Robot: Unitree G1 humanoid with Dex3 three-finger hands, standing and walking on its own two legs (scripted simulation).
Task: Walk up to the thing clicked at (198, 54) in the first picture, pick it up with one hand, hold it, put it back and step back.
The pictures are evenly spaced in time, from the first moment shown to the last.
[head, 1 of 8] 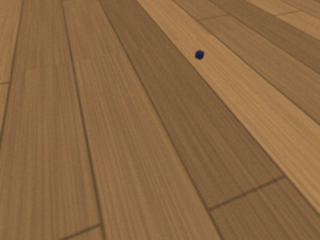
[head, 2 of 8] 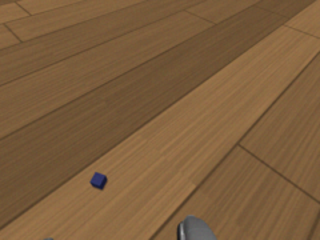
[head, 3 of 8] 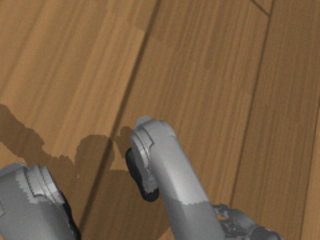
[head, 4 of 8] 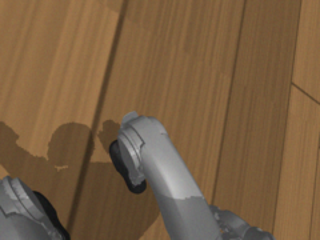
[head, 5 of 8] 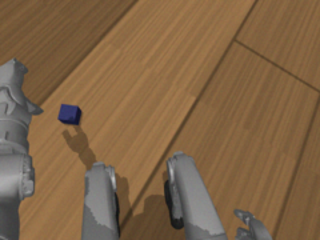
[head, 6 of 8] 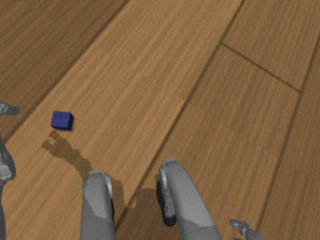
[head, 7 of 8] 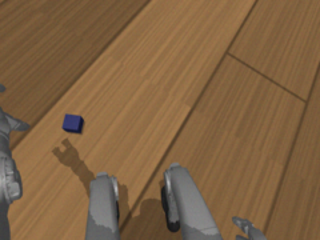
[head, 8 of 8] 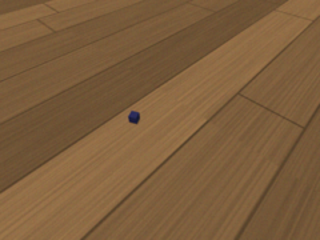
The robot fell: no
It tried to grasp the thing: no
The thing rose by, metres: 0.00
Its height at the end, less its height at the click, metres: +0.00
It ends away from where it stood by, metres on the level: 0.00
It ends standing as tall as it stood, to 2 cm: yes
